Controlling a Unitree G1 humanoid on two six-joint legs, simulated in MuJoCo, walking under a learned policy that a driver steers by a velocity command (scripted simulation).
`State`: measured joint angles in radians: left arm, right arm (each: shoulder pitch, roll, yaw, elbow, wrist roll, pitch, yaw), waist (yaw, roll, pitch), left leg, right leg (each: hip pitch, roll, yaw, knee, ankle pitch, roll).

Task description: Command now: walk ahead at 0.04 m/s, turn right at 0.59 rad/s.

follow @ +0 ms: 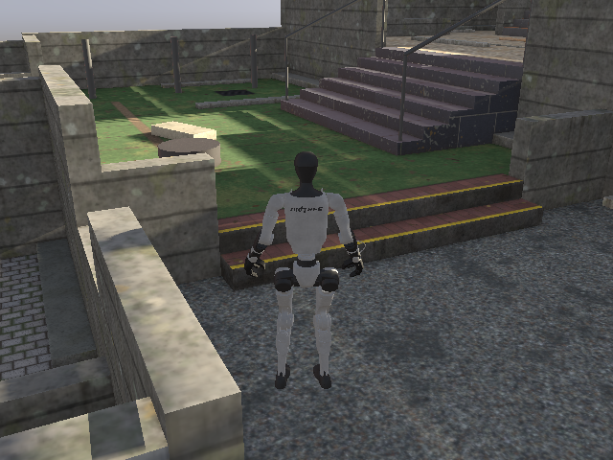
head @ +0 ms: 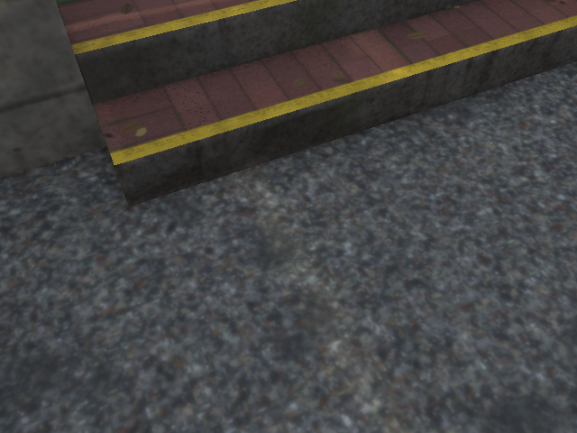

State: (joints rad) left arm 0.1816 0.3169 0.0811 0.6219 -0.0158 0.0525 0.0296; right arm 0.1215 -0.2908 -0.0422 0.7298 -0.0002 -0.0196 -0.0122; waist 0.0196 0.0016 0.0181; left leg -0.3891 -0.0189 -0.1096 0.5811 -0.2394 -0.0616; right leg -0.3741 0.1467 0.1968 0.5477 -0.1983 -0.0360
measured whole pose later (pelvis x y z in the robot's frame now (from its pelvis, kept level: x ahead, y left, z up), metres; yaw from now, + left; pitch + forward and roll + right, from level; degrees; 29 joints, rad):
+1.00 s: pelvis +0.01 +0.05 +0.01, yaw +7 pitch +1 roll -2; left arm 0.09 0.33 0.09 0.76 0.00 0.04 0.06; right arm 0.21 -0.31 -0.06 0.75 0.01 -0.01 0.01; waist -0.02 -0.04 0.08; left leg -0.27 -0.03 -0.03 0.50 -0.25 0.06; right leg -0.46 0.00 0.03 1.10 -0.48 0.05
